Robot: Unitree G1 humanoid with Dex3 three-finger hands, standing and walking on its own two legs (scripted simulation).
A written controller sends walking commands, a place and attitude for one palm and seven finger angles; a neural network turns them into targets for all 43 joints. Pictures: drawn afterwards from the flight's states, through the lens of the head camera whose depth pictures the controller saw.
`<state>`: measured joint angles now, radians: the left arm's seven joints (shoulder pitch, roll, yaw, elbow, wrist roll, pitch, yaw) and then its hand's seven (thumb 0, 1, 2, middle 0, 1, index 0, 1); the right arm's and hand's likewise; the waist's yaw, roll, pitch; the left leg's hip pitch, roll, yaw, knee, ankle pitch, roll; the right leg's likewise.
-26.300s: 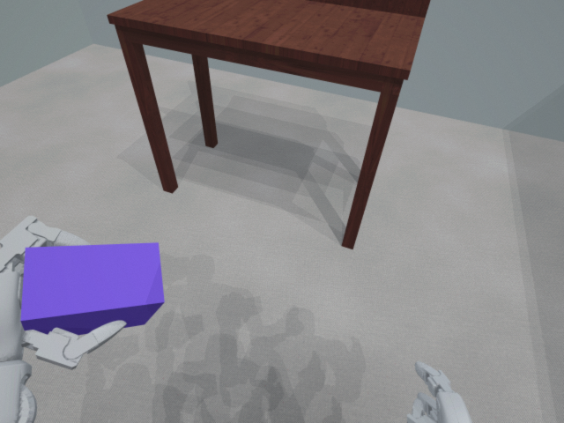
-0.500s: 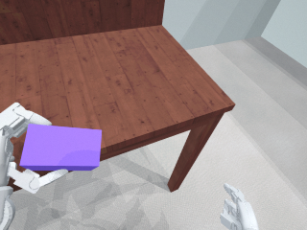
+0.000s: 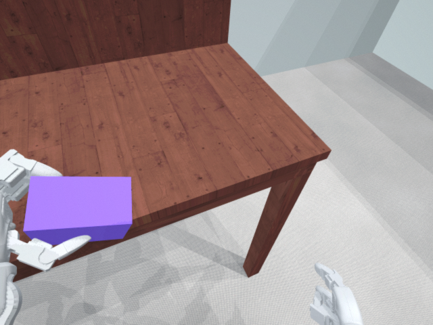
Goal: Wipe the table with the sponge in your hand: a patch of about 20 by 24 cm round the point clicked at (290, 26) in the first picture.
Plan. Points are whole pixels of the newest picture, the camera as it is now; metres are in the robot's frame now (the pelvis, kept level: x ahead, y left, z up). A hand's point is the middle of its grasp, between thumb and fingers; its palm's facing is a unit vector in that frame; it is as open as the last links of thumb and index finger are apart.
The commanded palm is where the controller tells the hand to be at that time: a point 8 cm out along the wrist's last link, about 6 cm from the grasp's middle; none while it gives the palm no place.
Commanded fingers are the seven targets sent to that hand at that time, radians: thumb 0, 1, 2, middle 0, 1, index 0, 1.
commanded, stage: step back with the hand held close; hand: left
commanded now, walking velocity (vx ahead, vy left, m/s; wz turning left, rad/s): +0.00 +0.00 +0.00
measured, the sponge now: (98, 211) +0.24 +0.20 +0.13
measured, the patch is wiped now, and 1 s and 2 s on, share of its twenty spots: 0.05 0.05 0.05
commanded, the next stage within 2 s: stop stepping back and stand still in 1.34 s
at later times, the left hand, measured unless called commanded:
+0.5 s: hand (48, 244) +0.18 +0.23 +0.15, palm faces +0.33 -0.84 -0.44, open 10.9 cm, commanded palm +0.12 +0.27 +0.17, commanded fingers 0.00 0.10 1.30 -1.20 -1.60 -1.20 -1.60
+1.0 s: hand (4, 313) +0.10 +0.24 +0.16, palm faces +0.40 -0.80 -0.44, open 10.9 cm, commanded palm +0.06 +0.27 +0.17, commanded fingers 0.00 0.10 1.30 -1.20 -1.60 -1.20 -1.60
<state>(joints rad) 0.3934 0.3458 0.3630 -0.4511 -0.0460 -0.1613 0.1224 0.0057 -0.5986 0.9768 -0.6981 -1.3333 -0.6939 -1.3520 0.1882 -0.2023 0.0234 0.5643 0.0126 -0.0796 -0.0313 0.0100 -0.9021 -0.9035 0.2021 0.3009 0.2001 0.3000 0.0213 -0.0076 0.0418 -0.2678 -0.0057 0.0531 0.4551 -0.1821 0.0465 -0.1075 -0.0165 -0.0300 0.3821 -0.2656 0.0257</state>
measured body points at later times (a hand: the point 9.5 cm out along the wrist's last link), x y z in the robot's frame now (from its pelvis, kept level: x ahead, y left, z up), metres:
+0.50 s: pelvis -0.04 -0.01 +0.00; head +0.00 +0.00 +0.45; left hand +0.16 +0.28 +0.18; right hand +0.15 -0.23 -0.08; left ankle +0.04 +0.08 -0.74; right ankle -0.04 -0.14 -0.74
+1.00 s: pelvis -0.09 -0.01 -0.01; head -0.06 +0.00 +0.44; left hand +0.08 +0.28 +0.18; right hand +0.10 -0.23 -0.09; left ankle -0.05 +0.09 -0.72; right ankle -0.04 -0.13 -0.74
